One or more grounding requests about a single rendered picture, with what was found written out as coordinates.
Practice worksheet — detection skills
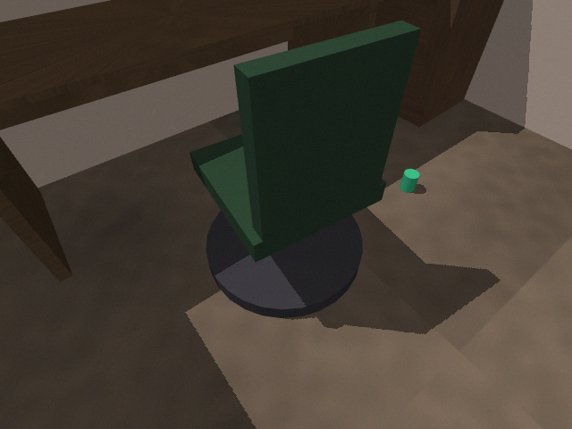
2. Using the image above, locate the office chair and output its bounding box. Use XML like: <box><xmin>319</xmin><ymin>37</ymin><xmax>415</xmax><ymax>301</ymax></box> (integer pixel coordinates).
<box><xmin>189</xmin><ymin>21</ymin><xmax>421</xmax><ymax>318</ymax></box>

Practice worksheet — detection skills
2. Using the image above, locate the can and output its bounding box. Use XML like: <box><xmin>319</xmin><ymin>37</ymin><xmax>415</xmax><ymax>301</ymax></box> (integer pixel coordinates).
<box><xmin>400</xmin><ymin>169</ymin><xmax>420</xmax><ymax>193</ymax></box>

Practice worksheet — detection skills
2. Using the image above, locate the desk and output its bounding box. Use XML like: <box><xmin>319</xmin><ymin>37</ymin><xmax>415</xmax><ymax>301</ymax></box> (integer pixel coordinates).
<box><xmin>0</xmin><ymin>0</ymin><xmax>382</xmax><ymax>282</ymax></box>

